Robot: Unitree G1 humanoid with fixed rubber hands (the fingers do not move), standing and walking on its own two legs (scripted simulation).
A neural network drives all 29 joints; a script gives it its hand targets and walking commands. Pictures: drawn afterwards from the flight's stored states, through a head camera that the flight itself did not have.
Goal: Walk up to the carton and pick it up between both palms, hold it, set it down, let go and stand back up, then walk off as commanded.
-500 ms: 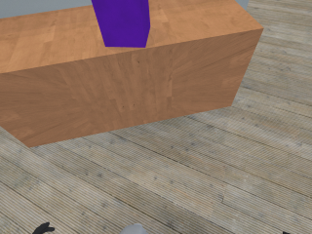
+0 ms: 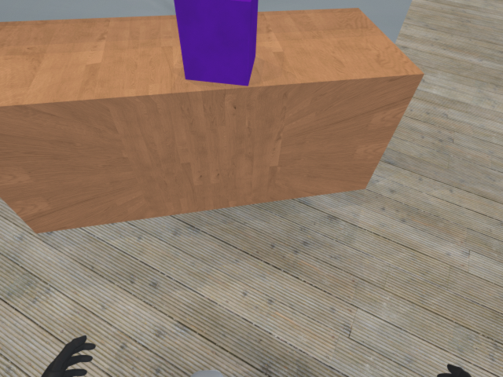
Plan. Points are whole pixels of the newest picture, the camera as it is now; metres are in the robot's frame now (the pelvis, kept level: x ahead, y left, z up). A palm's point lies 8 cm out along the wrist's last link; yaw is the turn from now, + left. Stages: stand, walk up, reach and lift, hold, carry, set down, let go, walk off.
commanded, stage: walk off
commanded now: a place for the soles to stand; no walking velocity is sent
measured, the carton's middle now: (220, 30) +1.08 +0.12 +0.03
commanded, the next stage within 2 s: stand in 0.28 s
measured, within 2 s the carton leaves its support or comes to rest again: neither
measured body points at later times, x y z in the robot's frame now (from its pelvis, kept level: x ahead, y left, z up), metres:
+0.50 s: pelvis -0.05 +0.02 +0.00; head -0.05 +0.04 +0.45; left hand +0.06 +0.35 -0.10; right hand +0.03 -0.31 -0.09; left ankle +0.05 +0.11 -0.72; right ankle -0.02 -0.12 -0.72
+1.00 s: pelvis -0.07 +0.02 +0.01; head -0.08 +0.03 +0.46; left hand +0.03 +0.35 -0.09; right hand +0.03 -0.31 -0.08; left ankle +0.05 +0.11 -0.71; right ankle -0.02 -0.12 -0.71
